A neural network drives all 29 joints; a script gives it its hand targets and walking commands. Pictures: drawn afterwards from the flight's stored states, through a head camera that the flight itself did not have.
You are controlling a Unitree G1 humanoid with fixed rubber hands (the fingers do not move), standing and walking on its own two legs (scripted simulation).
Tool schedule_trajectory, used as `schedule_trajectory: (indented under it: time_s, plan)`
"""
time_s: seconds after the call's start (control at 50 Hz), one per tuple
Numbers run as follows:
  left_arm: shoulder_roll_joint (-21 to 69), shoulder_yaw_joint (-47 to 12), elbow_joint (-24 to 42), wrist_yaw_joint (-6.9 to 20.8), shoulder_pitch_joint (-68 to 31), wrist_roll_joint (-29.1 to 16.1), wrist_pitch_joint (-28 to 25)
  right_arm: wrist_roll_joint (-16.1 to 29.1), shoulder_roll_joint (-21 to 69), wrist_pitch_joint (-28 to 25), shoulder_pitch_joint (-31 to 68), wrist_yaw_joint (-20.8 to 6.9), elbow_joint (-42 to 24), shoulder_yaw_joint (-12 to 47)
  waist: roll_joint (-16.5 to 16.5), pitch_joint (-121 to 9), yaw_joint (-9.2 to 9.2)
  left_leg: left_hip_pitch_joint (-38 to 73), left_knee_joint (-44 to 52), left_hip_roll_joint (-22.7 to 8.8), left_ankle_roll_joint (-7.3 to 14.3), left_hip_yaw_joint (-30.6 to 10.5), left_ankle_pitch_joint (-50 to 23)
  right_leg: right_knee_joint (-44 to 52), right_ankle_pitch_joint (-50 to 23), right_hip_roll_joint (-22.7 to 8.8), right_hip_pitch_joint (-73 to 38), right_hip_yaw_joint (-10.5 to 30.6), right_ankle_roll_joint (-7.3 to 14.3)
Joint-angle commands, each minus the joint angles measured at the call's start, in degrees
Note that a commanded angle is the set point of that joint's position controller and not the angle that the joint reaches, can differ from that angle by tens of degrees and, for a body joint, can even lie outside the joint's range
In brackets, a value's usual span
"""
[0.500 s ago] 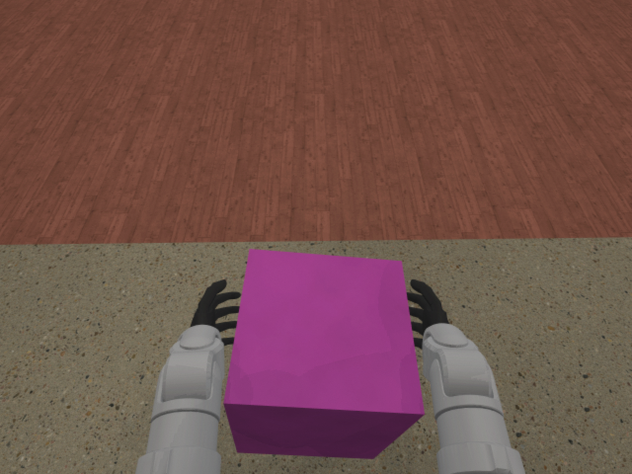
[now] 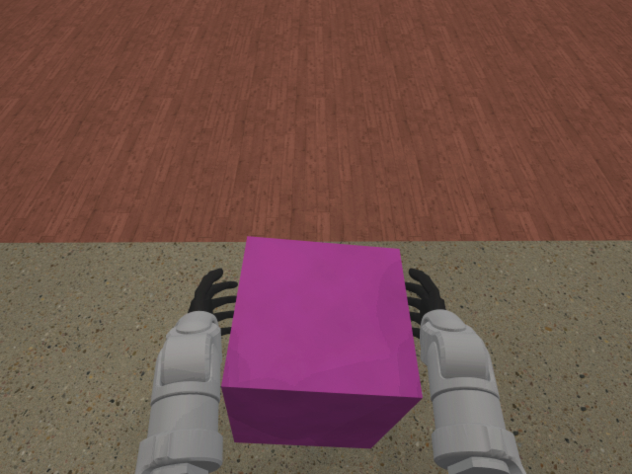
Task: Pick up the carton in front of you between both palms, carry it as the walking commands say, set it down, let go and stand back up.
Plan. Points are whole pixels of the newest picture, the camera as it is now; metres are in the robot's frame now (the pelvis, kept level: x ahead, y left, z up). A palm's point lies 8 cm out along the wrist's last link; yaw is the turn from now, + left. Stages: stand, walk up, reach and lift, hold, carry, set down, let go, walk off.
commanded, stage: hold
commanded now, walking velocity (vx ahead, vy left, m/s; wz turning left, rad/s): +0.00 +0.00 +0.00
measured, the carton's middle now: (313, 349) +0.30 +0.01 -0.02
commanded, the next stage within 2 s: carry in 0.34 s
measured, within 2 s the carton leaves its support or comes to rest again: neither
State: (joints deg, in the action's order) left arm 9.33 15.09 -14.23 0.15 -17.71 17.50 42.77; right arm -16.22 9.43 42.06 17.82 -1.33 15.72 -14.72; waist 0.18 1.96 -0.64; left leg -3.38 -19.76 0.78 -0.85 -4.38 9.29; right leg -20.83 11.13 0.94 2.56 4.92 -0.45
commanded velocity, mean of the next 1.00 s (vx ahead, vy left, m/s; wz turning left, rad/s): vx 0.35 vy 0.00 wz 0.00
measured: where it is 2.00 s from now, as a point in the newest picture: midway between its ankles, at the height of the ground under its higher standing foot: (348, 319)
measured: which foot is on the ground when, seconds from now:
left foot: down 0.00-0.56, up 0.58-0.82, down 0.84-1.00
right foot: down 0.00-0.88, up 0.90-1.00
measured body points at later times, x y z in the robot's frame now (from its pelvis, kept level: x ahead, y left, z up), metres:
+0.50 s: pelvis +0.01 +0.00 +0.00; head -0.01 -0.02 +0.45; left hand +0.33 +0.15 +0.06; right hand +0.33 -0.16 +0.05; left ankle +0.03 +0.13 -0.75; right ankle +0.01 -0.12 -0.74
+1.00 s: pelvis +0.23 -0.01 -0.01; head +0.22 -0.03 +0.44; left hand +0.51 +0.12 +0.07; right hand +0.49 -0.18 +0.06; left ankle +0.20 +0.09 -0.75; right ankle +0.16 -0.10 -0.69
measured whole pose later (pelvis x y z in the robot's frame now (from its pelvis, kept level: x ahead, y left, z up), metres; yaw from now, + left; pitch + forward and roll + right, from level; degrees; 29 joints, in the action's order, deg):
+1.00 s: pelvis +0.23 -0.01 -0.01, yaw -4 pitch +5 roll +2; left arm 7.6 8.1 18.3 -6.5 -9.0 5.3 70.7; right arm -6.2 7.6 70.7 8.9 4.8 -17.8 -4.7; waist 0.6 -7.3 -0.9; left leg -13.4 -23.8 -1.6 1.1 12.0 15.2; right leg -55.4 27.9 -4.0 26.2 -5.8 0.6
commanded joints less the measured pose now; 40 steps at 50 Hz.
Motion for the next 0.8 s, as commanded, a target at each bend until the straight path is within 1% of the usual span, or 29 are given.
schedule_trajectory:
  time_s: [0.0,0.02,0.04,0.06,0.08,0.14,0.18,0.2,0.24,0.26,0.28,0.3,0.32,0.36,0.38,0.42,0.44,0.48,0.5,0.52,0.54,0.56,0.58,0.6,0.62,0.68,0.74,0.76,0.78]
  plan:
    - [51.24,-32.44,1.04,14.18,-31.68,-16.22,-2.48,13.73,53.74,-1.78,26.39,-12.83,0.37,31.05,0.37,-12.48,-0.19,3.03,2.29,4.21,0.59,1.17,-1.82,3.20,-3.43,4.31,1.76,-1.12,0.10]
    - [51.86,-31.17,-0.75,14.23,-32.99,-15.79,-2.44,13.50,53.09,-1.95,29.05,-12.55,0.87,29.32,0.87,-14.29,-1.19,3.82,2.49,3.72,0.82,0.63,-3.72,2.95,-6.14,4.25,-0.19,-0.90,0.40]
    - [50.57,-28.47,-0.48,14.54,-30.43,-14.56,-2.69,14.45,52.15,-1.66,31.64,-12.71,0.41,29.68,-0.04,-13.64,2.27,3.53,1.92,4.28,1.05,1.67,-4.88,3.80,-3.32,3.73,0.71,-1.45,-0.29]
    - [51.89,-30.51,-1.45,14.08,-28.58,-13.93,-2.16,14.28,54.00,-1.72,29.10,-12.84,-0.21,30.93,2.35,-12.95,-0.01,5.13,3.03,3.99,0.73,1.33,-4.94,3.44,-5.91,4.40,0.59,-0.46,-0.11]
    - [51.42,-30.78,2.32,14.12,-30.29,-15.51,-2.92,14.31,52.76,-1.66,29.13,-12.71,0.26,31.24,-0.96,-15.92,2.29,3.86,2.38,4.00,0.88,1.44,-6.71,3.79,-6.76,4.45,-1.58,-0.99,-0.16]
    - [51.80,-31.16,1.69,14.38,-32.07,-15.05,-2.25,12.20,52.72,-1.37,27.43,-12.44,1.45,28.19,0.85,-11.38,-0.84,3.29,2.68,3.60,0.20,0.08,-3.66,3.67,-3.56,3.83,0.44,-1.09,0.80]
    - [50.38,-29.47,-0.54,14.61,-30.50,-14.67,-2.19,14.02,53.70,-1.46,29.11,-12.50,0.33,29.41,0.93,-12.06,0.60,4.52,2.90,3.63,0.80,1.33,-1.97,3.73,-3.01,3.73,0.33,-0.90,0.28]
    - [51.57,-32.28,1.26,14.59,-30.65,-16.89,-2.41,13.62,52.92,-1.13,25.74,-12.36,0.23,30.29,-1.37,-13.22,-1.06,5.57,2.62,3.99,0.35,1.57,-4.72,4.53,-4.97,4.36,0.73,-1.28,-0.04]
    - [51.82,-28.48,0.00,14.32,-32.22,-14.24,-2.46,11.88,52.11,-1.96,29.04,-12.92,3.06,27.35,1.36,-13.32,0.60,4.93,2.07,3.98,0.29,1.15,-3.77,4.61,-2.65,3.39,1.55,-0.50,0.68]
    - [51.38,-30.17,-0.74,14.19,-32.02,-15.93,-2.31,11.37,50.74,-1.77,26.48,-12.93,3.54,27.19,-1.12,-10.77,-1.40,4.49,3.20,3.62,0.22,0.59,-5.80,3.97,-4.87,4.85,1.65,-1.90,0.69]
    - [50.53,-30.38,2.74,13.72,-30.36,-14.28,-2.15,12.67,52.36,-1.57,26.26,-13.39,3.03,29.19,0.52,-10.93,2.51,4.42,3.19,4.11,0.38,0.94,-3.98,4.66,-2.52,3.85,1.60,-1.14,0.61]
    - [50.58,-30.33,0.82,14.25,-29.51,-15.41,-1.91,13.63,53.98,-1.29,25.04,-13.08,0.80,28.92,1.45,-11.96,-1.28,2.82,3.11,4.63,0.11,1.56,-5.12,4.14,-6.68,4.46,-1.08,-0.25,0.00]
    - [49.90,-29.54,0.59,13.88,-32.08,-14.93,-1.96,14.89,52.06,-1.38,32.81,-12.69,-1.55,30.57,1.31,-15.49,0.49,-3.11,-1.80,-6.46,1.97,0.45,4.83,-1.93,4.24,-6.17,6.22,-0.73,0.80]
    - [51.54,-30.86,2.26,13.33,-31.87,-16.35,-1.05,16.40,52.01,-0.50,32.93,-12.06,-3.72,31.39,3.17,-13.70,0.49,-5.74,2.90,-6.93,2.61,-3.96,30.30,-1.72,27.14,-3.57,14.58,0.75,0.74]
    - [51.29,-33.58,4.73,13.26,-34.71,-17.79,-0.72,16.77,52.34,0.16,31.40,-11.55,-3.85,32.69,6.20,-11.37,0.14,-8.85,6.30,-8.58,3.86,-8.15,37.81,-6.91,28.60,-1.18,17.32,-2.88,0.20]
    - [51.23,-38.63,8.78,12.85,-35.50,-21.12,0.78,17.73,52.44,1.41,30.24,-10.34,-7.74,34.61,12.29,-14.65,0.30,-3.51,10.22,-15.37,7.08,-15.15,32.26,-13.78,14.93,-0.05,20.61,-8.43,-0.13]
    - [50.54,-40.66,11.94,12.51,-35.32,-22.99,1.47,18.70,51.53,2.98,28.98,-9.69,-9.65,36.79,9.34,-13.60,-0.13,-2.13,7.97,-15.82,8.29,-14.23,25.41,-10.69,10.02,-1.01,22.57,-8.72,0.03]
    - [50.76,-41.12,11.11,11.82,-30.78,-24.97,4.47,21.58,49.81,5.71,31.52,-8.37,-15.37,40.37,4.19,-19.26,0.31,-6.01,2.25,-10.14,6.06,-5.04,19.82,-2.83,9.52,-0.83,10.31,-10.54,-0.24]
    - [49.29,-42.05,14.75,11.78,-31.78,-27.31,6.13,22.13,48.92,7.59,29.94,-7.63,-18.51,40.89,3.05,-20.60,0.09,-10.76,-0.32,-7.87,4.45,-0.67,22.61,-1.66,10.91,-2.26,7.32,-7.56,-0.36]
    - [48.89,-43.23,14.41,11.24,-29.62,-27.74,8.52,22.41,46.88,9.62,27.74,-7.26,-16.77,41.33,-3.00,-20.83,1.34,-17.95,-9.08,-5.87,2.72,2.94,22.98,4.04,18.66,-8.32,0.26,-0.28,1.88]
    - [46.94,-42.41,15.80,10.67,-27.50,-27.53,10.42,23.02,47.86,11.78,25.98,-7.41,-19.35,44.06,-15.54,-18.46,2.27,-30.60,-22.03,-1.14,0.44,9.75,18.60,11.91,26.99,-19.49,-5.85,17.88,5.48]
    - [47.74,-44.21,17.65,10.02,-27.11,-28.96,12.27,26.02,48.96,13.44,29.40,-7.61,-22.97,45.86,-15.28,-14.16,2.46,-37.07,-25.55,-2.29,0.54,9.00,18.72,11.49,19.57,-24.56,-7.79,24.75,10.38]
    - [45.18,-44.73,21.08,9.32,-28.00,-28.71,14.03,26.91,48.12,15.73,28.45,-7.84,-19.69,45.57,-11.02,-13.59,2.99,-38.30,-24.31,-3.07,1.37,7.74,19.78,11.66,15.46,-24.03,-6.16,25.30,12.66]
    - [46.63,-45.47,23.17,9.01,-28.14,-29.60,15.69,28.29,47.59,16.60,27.85,-7.94,-24.65,46.13,-7.28,-15.51,2.23,-36.72,-23.85,-4.26,1.95,6.17,17.61,11.26,13.32,-23.63,-7.25,22.27,12.48]
    - [44.61,-46.21,29.21,8.92,-33.37,-31.20,16.31,30.07,49.56,17.63,27.94,-7.99,-23.80,47.17,-7.14,-18.92,1.79,-33.70,-20.78,-3.45,1.81,8.85,15.78,10.20,10.14,-20.40,-7.93,12.88,9.88]
    - [46.77,-49.32,33.52,9.16,-29.77,-34.55,20.08,32.20,50.41,20.60,25.19,-6.89,-28.87,50.21,-7.44,-21.53,2.22,-29.29,-14.64,-0.39,1.96,12.72,9.41,5.63,-8.50,-15.88,-11.04,3.09,7.60]
    - [46.05,-47.06,31.11,9.12,-19.06,-33.58,23.75,32.22,48.84,23.96,18.81,-6.62,-30.30,49.92,-12.51,-19.92,2.23,-25.28,-7.85,-0.15,2.20,15.01,6.44,2.78,-13.04,-14.43,-9.49,-1.10,6.95]
    - [47.57,-49.08,33.10,9.48,-18.59,-34.28,24.17,31.44,48.50,24.17,17.96,-6.52,-34.03,49.50,-8.40,-20.74,1.92,-18.19,-3.22,-0.13,2.23,15.37,2.24,-0.38,-13.92,-14.01,-6.57,-3.99,6.24]
    - [47.62,-48.02,31.61,9.45,-17.43,-34.30,25.02,31.55,49.32,24.91,17.06,-6.64,-33.41,50.25,-9.19,-23.08,1.83,-7.24,0.70,-0.07,2.52,15.96,0.82,-6.04,-17.36,-11.51,-1.08,-6.82,4.81]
